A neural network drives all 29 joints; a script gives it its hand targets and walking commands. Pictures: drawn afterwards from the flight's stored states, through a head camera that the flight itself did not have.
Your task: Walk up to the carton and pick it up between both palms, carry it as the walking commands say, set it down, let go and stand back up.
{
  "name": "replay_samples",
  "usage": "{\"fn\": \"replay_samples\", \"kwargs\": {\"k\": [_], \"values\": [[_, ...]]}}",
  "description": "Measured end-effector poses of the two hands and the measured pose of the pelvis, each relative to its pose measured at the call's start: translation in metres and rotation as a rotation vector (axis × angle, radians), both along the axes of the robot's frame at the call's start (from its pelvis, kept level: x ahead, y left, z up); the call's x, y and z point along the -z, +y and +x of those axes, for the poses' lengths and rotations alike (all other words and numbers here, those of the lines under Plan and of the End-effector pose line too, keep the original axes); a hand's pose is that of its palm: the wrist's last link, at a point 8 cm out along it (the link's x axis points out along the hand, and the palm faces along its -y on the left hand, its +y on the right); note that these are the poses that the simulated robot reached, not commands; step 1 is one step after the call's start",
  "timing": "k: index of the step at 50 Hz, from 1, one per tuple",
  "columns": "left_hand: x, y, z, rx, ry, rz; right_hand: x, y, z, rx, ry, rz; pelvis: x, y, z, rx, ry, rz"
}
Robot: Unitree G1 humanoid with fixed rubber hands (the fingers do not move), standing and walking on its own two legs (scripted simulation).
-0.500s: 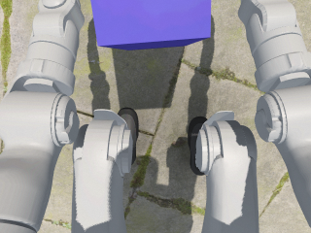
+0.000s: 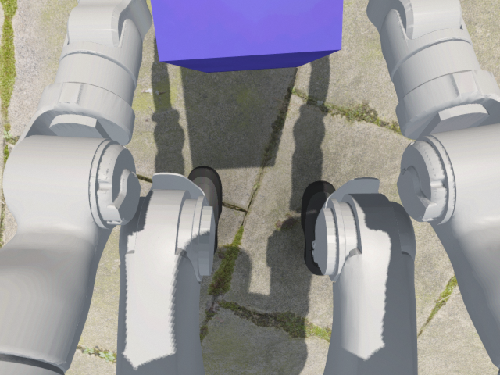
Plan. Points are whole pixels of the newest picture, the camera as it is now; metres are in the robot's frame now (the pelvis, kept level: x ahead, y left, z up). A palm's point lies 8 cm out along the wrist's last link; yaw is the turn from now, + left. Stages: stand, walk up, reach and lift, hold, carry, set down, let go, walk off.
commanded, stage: reach and lift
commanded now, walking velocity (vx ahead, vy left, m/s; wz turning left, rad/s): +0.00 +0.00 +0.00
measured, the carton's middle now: out of the picture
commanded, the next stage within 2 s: none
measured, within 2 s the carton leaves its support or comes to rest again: leaves its support in 0.86 s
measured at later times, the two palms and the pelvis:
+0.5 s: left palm out of the picture +0.56 +0.17 -0.17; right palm out of the picture +0.57 -0.09 -0.18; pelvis +0.01 +0.00 -0.01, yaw +0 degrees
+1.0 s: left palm out of the picture +0.55 +0.16 -0.15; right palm out of the picture +0.57 -0.10 -0.15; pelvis +0.01 +0.00 +0.00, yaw -1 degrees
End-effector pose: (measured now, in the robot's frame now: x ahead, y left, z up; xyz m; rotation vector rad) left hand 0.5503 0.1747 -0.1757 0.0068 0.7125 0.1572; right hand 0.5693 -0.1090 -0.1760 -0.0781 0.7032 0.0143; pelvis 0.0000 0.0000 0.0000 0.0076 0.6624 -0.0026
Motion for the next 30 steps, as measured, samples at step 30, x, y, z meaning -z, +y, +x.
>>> {"fn": "replay_samples", "kwargs": {"k": [30], "values": [[-0.004,-0.006,0.006,0.027,0.018,-0.028,0.004,0.013,-0.004,0.017,0.018,0.059,0.013,-0.003,0.013,0.007,-0.024,0.007]]}}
